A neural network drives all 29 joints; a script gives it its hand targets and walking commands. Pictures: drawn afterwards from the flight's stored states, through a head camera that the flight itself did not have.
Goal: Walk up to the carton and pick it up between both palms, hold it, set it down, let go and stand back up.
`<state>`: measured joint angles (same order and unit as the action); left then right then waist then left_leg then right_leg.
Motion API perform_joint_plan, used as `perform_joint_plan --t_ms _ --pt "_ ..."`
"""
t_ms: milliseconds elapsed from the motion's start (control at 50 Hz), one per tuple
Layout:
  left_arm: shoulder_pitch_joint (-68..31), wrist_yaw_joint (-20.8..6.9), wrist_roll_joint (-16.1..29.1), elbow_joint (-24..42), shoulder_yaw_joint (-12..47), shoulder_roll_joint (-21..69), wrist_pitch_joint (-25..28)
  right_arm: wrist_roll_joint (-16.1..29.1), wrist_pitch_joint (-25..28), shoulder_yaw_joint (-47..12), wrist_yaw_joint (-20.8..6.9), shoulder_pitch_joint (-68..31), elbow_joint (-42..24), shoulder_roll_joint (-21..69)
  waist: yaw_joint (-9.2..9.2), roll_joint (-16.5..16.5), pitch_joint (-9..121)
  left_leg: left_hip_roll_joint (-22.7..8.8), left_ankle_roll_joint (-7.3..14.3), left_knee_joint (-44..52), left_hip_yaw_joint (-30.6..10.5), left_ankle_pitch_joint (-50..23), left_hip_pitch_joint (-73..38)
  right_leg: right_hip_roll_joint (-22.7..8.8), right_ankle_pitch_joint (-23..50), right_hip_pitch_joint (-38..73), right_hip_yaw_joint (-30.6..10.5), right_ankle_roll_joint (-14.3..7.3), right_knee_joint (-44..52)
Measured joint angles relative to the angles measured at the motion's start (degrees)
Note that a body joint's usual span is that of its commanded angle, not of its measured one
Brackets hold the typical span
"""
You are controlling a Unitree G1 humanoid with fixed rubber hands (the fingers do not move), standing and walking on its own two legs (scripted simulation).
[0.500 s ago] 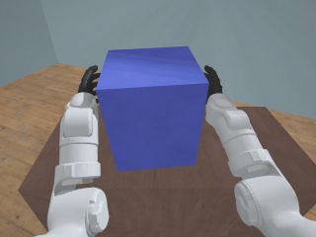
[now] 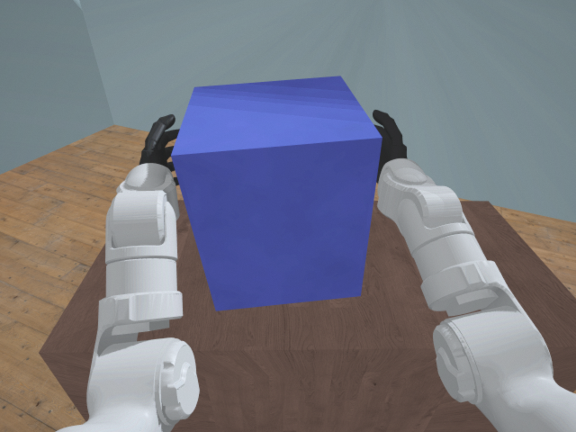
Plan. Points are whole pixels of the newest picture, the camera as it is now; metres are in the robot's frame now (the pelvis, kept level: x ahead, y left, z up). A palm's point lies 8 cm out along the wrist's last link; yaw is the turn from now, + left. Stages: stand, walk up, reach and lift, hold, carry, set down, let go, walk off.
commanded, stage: hold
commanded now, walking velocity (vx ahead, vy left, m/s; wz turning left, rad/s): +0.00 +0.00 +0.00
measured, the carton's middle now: (278, 192) +0.40 -0.01 +0.21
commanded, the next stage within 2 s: none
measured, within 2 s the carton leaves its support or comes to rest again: neither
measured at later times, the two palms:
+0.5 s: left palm (144, 161) +0.36 +0.16 +0.29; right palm (389, 151) +0.37 -0.14 +0.29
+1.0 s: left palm (143, 157) +0.37 +0.16 +0.29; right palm (388, 150) +0.37 -0.14 +0.29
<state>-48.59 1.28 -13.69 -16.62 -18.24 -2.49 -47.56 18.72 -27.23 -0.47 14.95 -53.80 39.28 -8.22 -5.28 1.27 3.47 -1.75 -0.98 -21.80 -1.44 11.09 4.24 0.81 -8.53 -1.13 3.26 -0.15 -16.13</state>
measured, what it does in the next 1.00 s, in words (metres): stands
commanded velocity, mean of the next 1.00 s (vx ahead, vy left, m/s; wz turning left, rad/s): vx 0.00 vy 0.00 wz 0.00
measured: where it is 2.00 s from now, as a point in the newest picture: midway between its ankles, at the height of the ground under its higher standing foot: outside the picture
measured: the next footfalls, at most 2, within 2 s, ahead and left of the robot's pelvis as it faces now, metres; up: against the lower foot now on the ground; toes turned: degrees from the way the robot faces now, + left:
none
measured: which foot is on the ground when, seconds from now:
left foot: down 0.00-1.00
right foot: down 0.00-1.00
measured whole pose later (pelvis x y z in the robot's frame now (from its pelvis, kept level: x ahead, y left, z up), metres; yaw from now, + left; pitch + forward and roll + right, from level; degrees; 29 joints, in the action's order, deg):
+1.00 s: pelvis +0.00 -0.01 +0.00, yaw +0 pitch -5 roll -1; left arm -53.4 -0.5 -12.5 -21.3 -19.5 -5.8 -50.8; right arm 21.0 -33.8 -1.8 17.9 -58.8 41.4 -8.6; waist -4.1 0.5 7.0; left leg -2.3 -1.8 -21.7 -2.2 10.5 6.0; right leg 1.4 -8.5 -2.9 3.9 -1.0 -16.5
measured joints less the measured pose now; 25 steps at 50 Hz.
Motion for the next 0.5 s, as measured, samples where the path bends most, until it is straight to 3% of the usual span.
perform_joint_plan --t_ms 240,500 --pt "-2.2 -0.6 0.0 -1.3 -1.4 -0.8 -2.7 1.2 -3.2 -0.9 0.8 -3.2 2.0 -0.5 1.45 -0.3 1.6 -0.2 -0.1 0.2 0.3 -0.4 0.4 0.2 0.0 -1.0 -0.3 -0.3 -0.8" --pt "-5.0 -1.0 0.7 -4.9 -1.2 -2.5 -3.0 1.3 -5.0 0.1 1.4 -5.7 3.8 -0.5 1.28 -0.6 2.8 -0.3 -0.5 0.2 -0.5 -0.9 1.9 0.3 0.3 -2.2 0.4 -0.6 -0.7"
